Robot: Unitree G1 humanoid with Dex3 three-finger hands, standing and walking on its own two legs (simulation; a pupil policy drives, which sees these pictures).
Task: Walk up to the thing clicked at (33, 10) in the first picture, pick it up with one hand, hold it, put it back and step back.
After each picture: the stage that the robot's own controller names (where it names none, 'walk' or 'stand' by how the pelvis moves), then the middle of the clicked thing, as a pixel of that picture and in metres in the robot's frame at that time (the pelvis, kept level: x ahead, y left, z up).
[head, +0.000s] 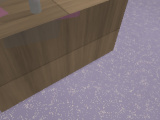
stand; out of the picture +0.99 +0.27 +0.03
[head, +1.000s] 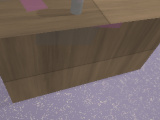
walk; out of the picture +0.90 +0.00 +0.06
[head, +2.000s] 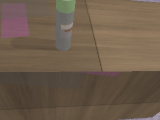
rise first; (64, 24) +0.59 +0.06 +0.07
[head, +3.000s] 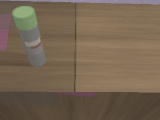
stand; (31, 40) +0.51 +0.18 +0.06
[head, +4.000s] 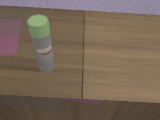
stand; (43, 47) +0.50 +0.15 +0.04
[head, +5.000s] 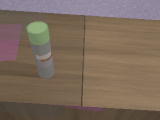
stand; (42, 53) +0.48 +0.15 +0.03
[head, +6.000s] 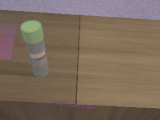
stand; (36, 52) +0.49 +0.17 +0.03
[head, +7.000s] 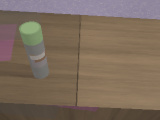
stand; (36, 53) +0.48 +0.17 +0.03
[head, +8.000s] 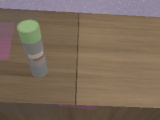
rise first; (34, 52) +0.47 +0.18 +0.03
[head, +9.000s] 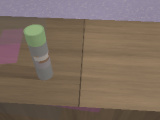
rise first; (40, 55) +0.48 +0.18 +0.04
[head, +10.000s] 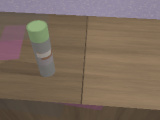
go down; (43, 51) +0.49 +0.17 +0.04
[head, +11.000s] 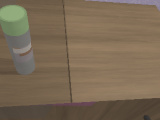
go down; (20, 45) +0.46 +0.17 +0.07
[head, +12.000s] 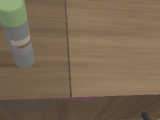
close in; (18, 37) +0.47 +0.17 +0.09
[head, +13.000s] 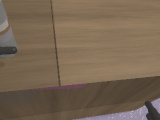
close; out of the picture +0.49 +0.19 +0.11
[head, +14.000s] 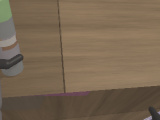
lift; (4, 39) +0.45 +0.19 +0.10
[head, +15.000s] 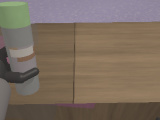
lift; (21, 52) +0.34 +0.16 +0.21
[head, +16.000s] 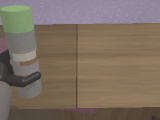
hold; (24, 55) +0.33 +0.15 +0.20
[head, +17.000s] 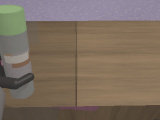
hold; (16, 56) +0.33 +0.17 +0.20
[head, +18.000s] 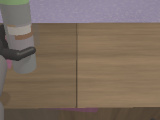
crouch; (19, 30) +0.39 +0.16 +0.24
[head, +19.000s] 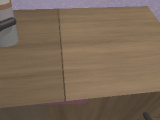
lower; out of the picture +0.50 +0.19 +0.24
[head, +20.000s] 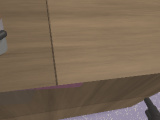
lower; out of the picture +0.52 +0.20 +0.11
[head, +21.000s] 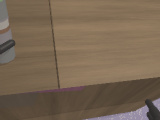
lower; out of the picture +0.49 +0.19 +0.11
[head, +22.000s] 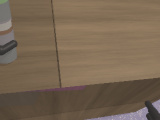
lower; out of the picture +0.49 +0.18 +0.11
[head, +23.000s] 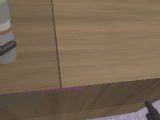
lower; out of the picture +0.49 +0.19 +0.11
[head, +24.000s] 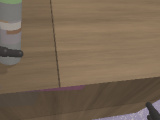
open; (8, 25) +0.50 +0.16 +0.11
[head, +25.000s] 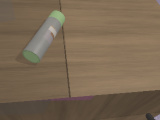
sink last; (46, 34) +0.58 +0.08 +0.00
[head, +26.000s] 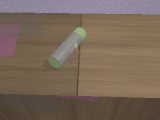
stand; (68, 46) +0.61 +0.07 -0.01
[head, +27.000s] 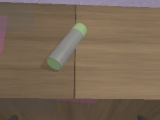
stand; (68, 44) +0.56 +0.05 -0.01
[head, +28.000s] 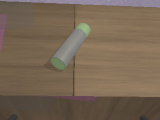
stand; (72, 44) +0.56 +0.03 +0.00
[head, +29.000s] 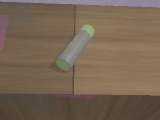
stand; (77, 45) +0.56 +0.01 +0.00
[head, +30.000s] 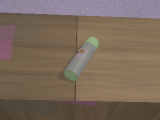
walk; (82, 57) +0.55 -0.02 -0.06
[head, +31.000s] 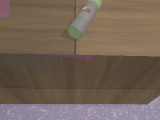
walk; (85, 16) +0.69 -0.03 -0.03
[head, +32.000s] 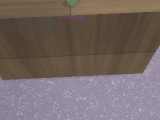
walk; out of the picture +0.99 +0.01 -0.04
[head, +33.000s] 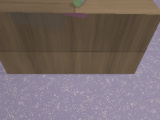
stand; out of the picture +1.18 -0.04 -0.04
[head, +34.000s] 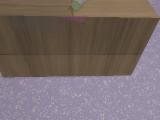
stand; out of the picture +1.15 -0.06 -0.06
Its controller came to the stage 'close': yes
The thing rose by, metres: 0.20
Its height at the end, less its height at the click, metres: -0.09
